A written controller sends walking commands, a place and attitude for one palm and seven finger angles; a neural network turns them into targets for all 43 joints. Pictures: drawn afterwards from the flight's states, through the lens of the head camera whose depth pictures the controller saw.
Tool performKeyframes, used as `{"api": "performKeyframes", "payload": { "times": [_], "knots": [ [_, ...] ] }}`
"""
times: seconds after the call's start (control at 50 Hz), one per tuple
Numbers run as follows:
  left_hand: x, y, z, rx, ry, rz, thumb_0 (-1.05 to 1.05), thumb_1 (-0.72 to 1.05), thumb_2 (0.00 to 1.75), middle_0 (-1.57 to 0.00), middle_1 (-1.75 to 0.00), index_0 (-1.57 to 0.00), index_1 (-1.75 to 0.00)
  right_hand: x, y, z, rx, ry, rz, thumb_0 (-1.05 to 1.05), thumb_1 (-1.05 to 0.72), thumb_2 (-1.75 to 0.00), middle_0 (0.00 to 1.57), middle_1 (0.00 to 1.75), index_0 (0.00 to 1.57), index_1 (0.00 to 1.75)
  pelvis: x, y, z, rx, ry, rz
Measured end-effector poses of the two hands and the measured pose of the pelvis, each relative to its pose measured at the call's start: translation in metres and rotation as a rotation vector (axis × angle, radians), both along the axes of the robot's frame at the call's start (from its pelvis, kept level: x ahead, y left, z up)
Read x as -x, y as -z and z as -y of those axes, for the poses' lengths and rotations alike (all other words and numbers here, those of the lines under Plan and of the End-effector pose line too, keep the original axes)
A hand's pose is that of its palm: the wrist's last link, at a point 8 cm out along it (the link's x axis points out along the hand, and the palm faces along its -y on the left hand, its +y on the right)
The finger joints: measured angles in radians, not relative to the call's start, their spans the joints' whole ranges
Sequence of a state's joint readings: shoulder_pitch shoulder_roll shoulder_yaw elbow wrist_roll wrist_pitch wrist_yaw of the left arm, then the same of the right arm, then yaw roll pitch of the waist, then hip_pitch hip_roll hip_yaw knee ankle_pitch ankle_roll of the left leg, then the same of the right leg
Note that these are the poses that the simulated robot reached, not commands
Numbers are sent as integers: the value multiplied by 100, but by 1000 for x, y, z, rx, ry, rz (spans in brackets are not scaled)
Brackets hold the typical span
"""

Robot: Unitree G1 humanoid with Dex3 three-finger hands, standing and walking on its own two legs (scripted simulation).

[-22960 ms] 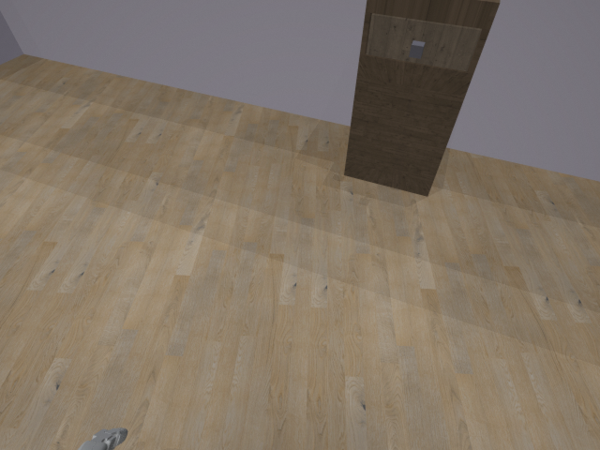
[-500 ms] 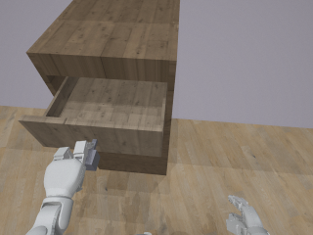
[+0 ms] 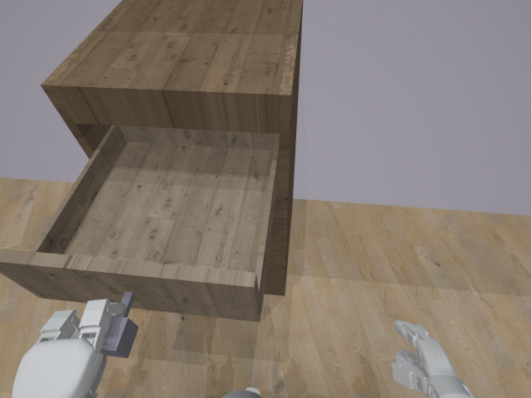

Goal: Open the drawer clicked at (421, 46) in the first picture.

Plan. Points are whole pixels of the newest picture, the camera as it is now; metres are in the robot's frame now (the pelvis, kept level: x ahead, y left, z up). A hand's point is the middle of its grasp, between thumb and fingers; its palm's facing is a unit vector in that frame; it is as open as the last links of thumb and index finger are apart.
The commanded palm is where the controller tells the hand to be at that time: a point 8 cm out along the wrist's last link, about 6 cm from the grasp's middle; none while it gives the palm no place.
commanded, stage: pull the drawer open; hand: left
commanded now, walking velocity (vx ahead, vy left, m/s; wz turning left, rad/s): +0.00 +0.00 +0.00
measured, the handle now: (119, 321) +0.21 +0.25 +0.00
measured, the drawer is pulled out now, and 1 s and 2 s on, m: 0.29 0.30 0.30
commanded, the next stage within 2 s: open the thumb to release the handle in 0.36 s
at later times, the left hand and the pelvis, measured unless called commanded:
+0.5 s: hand (87, 379) +0.14 +0.26 +0.00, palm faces +0.00 -0.04 -1.00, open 9.1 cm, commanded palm +0.12 +0.27 +0.05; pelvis -0.02 -0.03 -0.01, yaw +2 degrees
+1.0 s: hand (80, 370) +0.15 +0.28 +0.00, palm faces -0.04 -0.04 -1.00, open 13.1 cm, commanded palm +0.12 +0.28 +0.05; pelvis -0.02 -0.03 +0.00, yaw +2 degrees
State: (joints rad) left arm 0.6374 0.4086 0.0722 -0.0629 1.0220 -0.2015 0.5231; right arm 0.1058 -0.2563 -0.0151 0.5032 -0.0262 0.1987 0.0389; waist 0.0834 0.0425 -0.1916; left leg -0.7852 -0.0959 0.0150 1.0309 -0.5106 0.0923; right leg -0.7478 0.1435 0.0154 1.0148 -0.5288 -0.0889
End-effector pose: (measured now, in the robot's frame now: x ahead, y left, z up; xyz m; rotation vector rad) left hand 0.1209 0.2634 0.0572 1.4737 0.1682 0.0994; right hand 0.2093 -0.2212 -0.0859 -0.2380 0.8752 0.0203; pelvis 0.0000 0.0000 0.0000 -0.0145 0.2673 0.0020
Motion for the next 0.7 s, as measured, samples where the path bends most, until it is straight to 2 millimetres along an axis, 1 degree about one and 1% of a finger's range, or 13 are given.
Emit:
{"api": "performKeyframes", "payload": {
  "times": [0.06,0.16,0.24,0.32,0.4,0.52,0.62,0.7],
  "knots": [
    [7,0,0,-8,-2,6,6,48,70,-42,-135,-4,-116,-5,5,-3,1,-23,7,1,-91,-90,20,30,20,30,3,4,3,-2,-11,-7],
    [9,2,1,-23,-4,34,6,46,74,-42,-135,-5,-114,-9,15,-8,-6,-46,6,1,-91,-90,20,30,20,30,9,11,9,-5,-24,-19],
    [9,2,2,-38,-14,47,5,44,76,-42,-135,-6,-114,-6,23,-10,-19,-48,-8,1,-91,-90,20,30,21,30,14,14,14,-7,-30,-22],
    [9,2,4,-49,-32,49,6,43,76,-42,-135,-7,-115,3,28,-8,-29,-37,-25,1,-91,-90,20,30,21,30,17,15,19,-11,-32,-18],
    [7,1,6,-53,-53,43,7,43,75,-42,-135,-8,-118,13,27,0,-26,-17,-37,1,-91,-90,20,30,21,30,19,12,24,-16,-31,-9],
    [5,-1,6,-62,-53,27,6,42,74,-42,-135,-8,-121,27,23,20,17,10,-46,1,-91,-90,20,30,21,30,23,8,33,-20,-34,1],
    [1,-4,3,-74,-30,16,4,38,74,-41,-133,-12,-122,34,21,36,47,38,-40,1,-91,-90,20,30,21,30,25,7,37,-21,-35,2],
    [-2,-6,0,-74,-22,20,2,32,73,-39,-131,-18,-122,36,21,45,57,59,-32,1,-91,-90,20,30,21,30,26,8,39,-21,-33,-2]
  ]
}}
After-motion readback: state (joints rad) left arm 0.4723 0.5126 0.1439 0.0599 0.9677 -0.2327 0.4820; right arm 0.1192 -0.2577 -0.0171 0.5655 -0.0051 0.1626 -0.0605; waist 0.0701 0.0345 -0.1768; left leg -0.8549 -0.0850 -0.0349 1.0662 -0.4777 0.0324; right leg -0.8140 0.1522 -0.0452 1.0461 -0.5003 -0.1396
